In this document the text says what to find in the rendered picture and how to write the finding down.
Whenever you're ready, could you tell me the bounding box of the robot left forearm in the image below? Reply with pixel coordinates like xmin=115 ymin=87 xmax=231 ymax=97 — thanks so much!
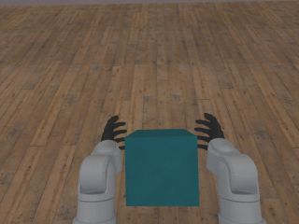
xmin=72 ymin=140 xmax=122 ymax=224

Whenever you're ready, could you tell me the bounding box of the right robot hand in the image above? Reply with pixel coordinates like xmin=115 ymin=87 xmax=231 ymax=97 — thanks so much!
xmin=194 ymin=113 xmax=225 ymax=150

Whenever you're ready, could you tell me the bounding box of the left robot hand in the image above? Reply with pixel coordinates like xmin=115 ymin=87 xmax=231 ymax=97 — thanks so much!
xmin=100 ymin=115 xmax=127 ymax=150

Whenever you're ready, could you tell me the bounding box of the robot right forearm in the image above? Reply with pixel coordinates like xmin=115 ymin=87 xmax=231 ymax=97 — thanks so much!
xmin=206 ymin=138 xmax=266 ymax=224

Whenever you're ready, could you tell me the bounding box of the carton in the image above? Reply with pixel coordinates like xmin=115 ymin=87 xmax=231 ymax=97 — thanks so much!
xmin=124 ymin=129 xmax=200 ymax=206

